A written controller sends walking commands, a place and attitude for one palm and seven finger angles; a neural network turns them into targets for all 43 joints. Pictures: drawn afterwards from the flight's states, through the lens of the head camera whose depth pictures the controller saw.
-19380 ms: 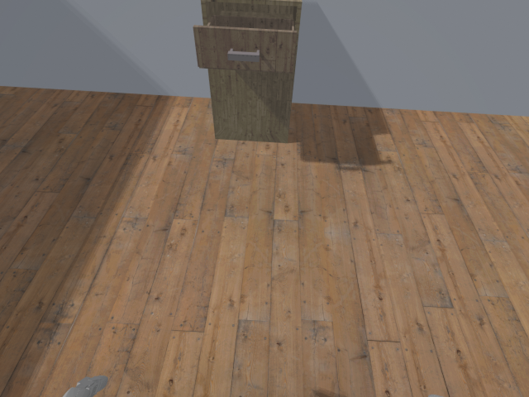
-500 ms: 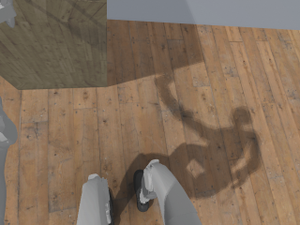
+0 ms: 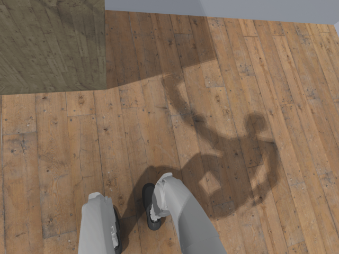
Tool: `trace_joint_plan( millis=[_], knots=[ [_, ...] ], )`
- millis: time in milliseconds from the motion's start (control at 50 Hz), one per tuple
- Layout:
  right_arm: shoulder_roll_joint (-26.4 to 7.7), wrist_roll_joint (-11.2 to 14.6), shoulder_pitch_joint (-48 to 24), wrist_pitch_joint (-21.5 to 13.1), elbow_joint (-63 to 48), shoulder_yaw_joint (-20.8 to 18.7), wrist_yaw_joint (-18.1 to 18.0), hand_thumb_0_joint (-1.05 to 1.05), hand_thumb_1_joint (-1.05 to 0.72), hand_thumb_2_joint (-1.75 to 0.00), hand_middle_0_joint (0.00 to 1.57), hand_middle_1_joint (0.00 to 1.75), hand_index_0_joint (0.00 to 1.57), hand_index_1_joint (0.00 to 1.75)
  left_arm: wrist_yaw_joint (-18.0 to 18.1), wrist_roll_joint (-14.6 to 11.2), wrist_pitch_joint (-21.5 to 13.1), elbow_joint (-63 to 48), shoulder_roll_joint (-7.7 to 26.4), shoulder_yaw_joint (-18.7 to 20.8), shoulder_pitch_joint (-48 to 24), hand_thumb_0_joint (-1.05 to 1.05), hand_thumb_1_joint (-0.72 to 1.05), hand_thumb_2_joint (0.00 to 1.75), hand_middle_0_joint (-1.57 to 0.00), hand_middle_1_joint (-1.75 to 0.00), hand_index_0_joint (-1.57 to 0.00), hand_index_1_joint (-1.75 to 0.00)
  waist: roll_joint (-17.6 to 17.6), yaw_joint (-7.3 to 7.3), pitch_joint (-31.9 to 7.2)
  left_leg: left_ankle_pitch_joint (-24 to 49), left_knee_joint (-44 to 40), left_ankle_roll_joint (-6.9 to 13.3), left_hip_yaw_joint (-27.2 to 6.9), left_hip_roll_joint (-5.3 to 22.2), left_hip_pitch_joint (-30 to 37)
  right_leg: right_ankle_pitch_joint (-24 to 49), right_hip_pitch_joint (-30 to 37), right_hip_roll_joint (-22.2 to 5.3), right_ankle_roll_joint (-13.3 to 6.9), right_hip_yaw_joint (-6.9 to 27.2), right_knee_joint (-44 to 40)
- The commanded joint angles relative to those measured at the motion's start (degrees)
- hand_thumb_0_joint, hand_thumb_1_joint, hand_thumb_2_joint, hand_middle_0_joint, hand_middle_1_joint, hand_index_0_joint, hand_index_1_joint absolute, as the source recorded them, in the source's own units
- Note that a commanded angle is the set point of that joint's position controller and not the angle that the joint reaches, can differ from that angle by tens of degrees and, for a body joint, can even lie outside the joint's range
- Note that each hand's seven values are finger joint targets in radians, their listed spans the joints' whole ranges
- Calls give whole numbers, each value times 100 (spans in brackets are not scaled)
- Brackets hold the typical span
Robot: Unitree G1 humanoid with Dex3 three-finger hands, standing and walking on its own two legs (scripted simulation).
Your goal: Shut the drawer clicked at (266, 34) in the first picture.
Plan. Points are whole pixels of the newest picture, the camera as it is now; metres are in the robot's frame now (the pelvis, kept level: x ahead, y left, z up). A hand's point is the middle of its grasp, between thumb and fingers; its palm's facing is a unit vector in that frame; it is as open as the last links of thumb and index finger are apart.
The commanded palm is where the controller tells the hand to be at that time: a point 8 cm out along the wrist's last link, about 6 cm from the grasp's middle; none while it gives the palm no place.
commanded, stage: pull the fist back off the drawer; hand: left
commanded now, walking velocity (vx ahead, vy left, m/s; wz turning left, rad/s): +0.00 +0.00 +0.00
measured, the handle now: out of the picture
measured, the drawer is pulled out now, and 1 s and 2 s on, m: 0.00 0.00 0.00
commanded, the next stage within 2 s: draw the hand back to the body in 0.46 s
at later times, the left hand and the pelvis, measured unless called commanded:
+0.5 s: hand out of the picture +0.61 +0.22 +0.07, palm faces +0.04 -1.00 -0.02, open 3.3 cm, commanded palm +0.59 +0.23 +0.07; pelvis +0.04 +0.01 +0.03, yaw +0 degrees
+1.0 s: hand out of the picture +0.46 +0.23 +0.17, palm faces +0.03 -1.00 -0.05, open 3.3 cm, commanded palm +0.43 +0.27 +0.17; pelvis +0.09 +0.00 +0.11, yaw +3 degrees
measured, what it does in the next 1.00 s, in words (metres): rises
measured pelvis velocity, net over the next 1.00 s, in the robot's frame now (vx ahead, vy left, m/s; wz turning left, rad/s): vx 0.09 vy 0.00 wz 0.05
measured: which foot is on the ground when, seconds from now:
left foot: down 0.00-1.00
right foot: down 0.00-1.00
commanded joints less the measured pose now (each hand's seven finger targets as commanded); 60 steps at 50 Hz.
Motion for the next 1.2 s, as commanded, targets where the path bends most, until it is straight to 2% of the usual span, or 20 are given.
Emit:
trace_joint_plan(
  millis=[0, 60, 140, 320, 400, 520, 540, 600, 640, 700, 780, 860, 880, 900, 940, 1040, 1060, 1080, 1120, 1180],
  knots=[
    [-1409, -46, 1491, 38, -14, -529, -35, 0, -90, -90, 20, 30, 20, 30, 203, -132, -389, -1590, 822, 197, -3198, 0, 90, 90, -140, -160, -140, -160, 2398, -347, -3532, 1251, -1377, -296, -1122, 175, 3405, 95, 1111, 199, 49, 633, -617],
    [-1422, -41, 1504, 73, -34, -544, -7, 0, -90, -90, 20, 30, 20, 30, 214, -165, -311, -1510, 695, 191, -2993, 0, 90, 90, -140, -160, -140, -160, 2179, -323, -3278, 987, -1480, -303, -1181, 193, 3334, 8, 1057, 206, 61, 612, -649],
    [-1384, -40, 1544, 117, -103, -572, 29, 0, -90, -90, 20, 30, 20, 30, 198, -195, -320, -1729, 852, 439, -2627, 0, 90, 90, -140, -160, -140, -160, 2208, -108, -3612, 1365, -1491, -326, -1105, 169, 3481, 160, 1369, 210, 37, 617, -659],
    [-1299, 16, 1447, 269, -238, -734, 174, 0, -90, -90, 20, 30, 20, 30, 120, -481, -484, -2520, 430, 634, -1088, 0, 90, 90, -140, -160, -140, -160, 2038, 352, -3886, 2610, -1642, -462, -1030, 237, 4264, 628, 1827, 247, 37, 625, -828],
    [-1224, 48, 1369, 314, -258, -728, 184, 0, -90, -90, 20, 30, 20, 30, 201, -535, -537, -2425, 475, 749, -758, 0, 90, 90, -140, -160, -140, -160, 1578, 377, -3437, 2468, -1640, -285, -660, 149, 3589, 751, 2445, 264, 49, 738, -984],
    [-1148, 52, 1311, 384, -295, -832, 221, 0, -90, -90, 20, 30, 20, 30, 134, -665, -901, -2595, 202, 766, -88, 0, 90, 90, -140, -160, -140, -160, 1454, 508, -3693, 3354, -1572, -307, -517, 116, 3857, 1583, 2933, 250, 48, 821, -966],
    [-1153, 60, 1307, 409, -310, -846, 224, 0, -90, -90, 20, 30, 20, 30, 82, -690, -934, -2620, 207, 780, 74, 0, 90, 90, -140, -160, -140, -160, 1409, 562, -3710, 3498, -1592, -323, -527, 124, 3906, 1646, 2991, 244, 51, 818, -966],
    [-1161, 172, 1236, 492, -668, -970, 289, 0, -90, -90, 20, 30, 20, 30, -119, -971, -825, -3790, 115, 884, 1545, 0, 90, 90, -140, -160, -140, -160, 1803, 1097, -4713, 4858, -1936, -454, -526, 118, 5057, 2324, 3770, 242, 21, 834, -1194],
    [-1111, 285, 1112, 526, -886, -1037, 316, 0, -90, -90, 20, 30, 20, 30, -226, -1224, -605, -4782, -77, 845, 2505, 0, 90, 90, -140, -160, -140, -160, 1669, 1316, -5040, 5579, -2207, -499, -499, 126, 5608, 2856, 4364, 259, 48, 805, -1466],
    [-993, 450, 835, 420, -1031, -1090, 278, 0, -90, -90, 20, 30, 20, 30, -230, -1622, -268, -5731, -823, 434, 3382, 0, 90, 90, -140, -160, -140, -160, 1012, 1255, -4438, 5393, -2573, -369, -374, 114, 5615, 3155, 4871, 251, 106, 795, -1912],
    [-929, 489, 504, 173, -913, -1080, 139, 0, -90, -90, 20, 30, 20, 30, 114, -1912, -277, -6011, -1119, 523, 3793, 0, 90, 90, -140, -160, -140, -160, 347, 1214, -3244, 3533, -2993, -236, -53, -27, 4924, 2554, 5361, 243, 156, 876, -2340],
    [-814, 490, 303, -10, -840, -1052, 56, 0, -90, -90, 20, 30, 20, 30, 219, -1816, -553, -5959, -1811, -138, 4360, 0, 90, 90, -140, -160, -140, -160, 626, 1269, -2280, 3791, -3341, -324, -21, -26, 5289, 2346, 5220, 213, 124, 815, -2489],
    [-821, 500, 307, -32, -840, -1084, 39, 0, -90, -90, 20, 30, 20, 30, 175, -1798, -558, -5983, -1846, -211, 4578, 0, 90, 90, -140, -160, -140, -160, 612, 1314, -2284, 4231, -3380, -371, -61, 10, 5480, 2486, 5279, 204, 121, 790, -2495],
    [-802, 515, 256, -61, -889, -1093, 34, 0, -90, -90, 20, 30, 20, 30, 75, -1786, -556, -6194, -2012, -445, 4662, 0, 90, 90, -140, -160, -140, -160, 1034, 1340, -2354, 4681, -3365, -400, -56, 16, 5856, 2640, 5218, 184, 103, 812, -2524],
    [-820, 518, 169, -82, -930, -1102, 15, 0, -90, -90, 20, 30, 20, 30, -101, -1817, -447, -6328, -1887, -403, 4988, 0, 90, 90, -140, -160, -140, -160, 1029, 1468, -2444, 5081, -3474, -514, -146, 56, 6233, 2709, 5388, 154, 100, 768, -2595],
    [-764, 615, -364, -221, -1269, -1036, -85, 0, -90, -90, 20, 30, 20, 30, -169, -2120, -177, -6869, -1925, -223, 5638, 0, 90, 90, -140, -160, -140, -160, 327, 1643, -2069, 4311, -3891, -461, -152, -5, 6154, 2502, 5967, 107, 112, 722, -2859],
    [-708, 579, -805, -94, -1366, -1073, -163, 0, -90, -90, 20, 30, 20, 30, 626, -1216, 53, -7286, -1346, -322, 5727, 0, 90, 90, -140, -160, -140, -160, 353, 1982, -2201, 4286, -4160, -411, -146, -67, 6380, 2198, 6332, -61, 4, 935, -3134],
    [-592, 565, -821, -81, -1468, -1063, -226, 0, -90, -90, 20, 30, 20, 30, 1049, -1176, 226, -7569, -1767, -465, 5987, 0, 90, 90, -140, -160, -140, -160, 297, 1865, -2004, 4082, -4348, -472, -149, -28, 6503, 2055, 6331, -77, 34, 910, -3270],
    [-565, 572, -955, -90, -1469, -1014, -308, 0, -90, -90, 20, 30, 20, 30, 1451, -1120, 482, -7629, -2042, -588, 6643, 0, 90, 90, -140, -160, -140, -160, 222, 1924, -1624, 3656, -4610, -443, -116, -17, 6490, 1882, 6528, -78, 43, 925, -3464],
    [-501, 584, -1159, -113, -1492, -954, -407, 0, -90, -90, 20, 30, 20, 30, 1874, -1007, 650, -8379, -1976, -561, 6786, 0, 90, 90, -140, -160, -140, -160, 197, 1948, -1541, 3262, -4933, -399, -100, -10, 6706, 1856, 7016, -127, 39, 942, -3725]
  ],
)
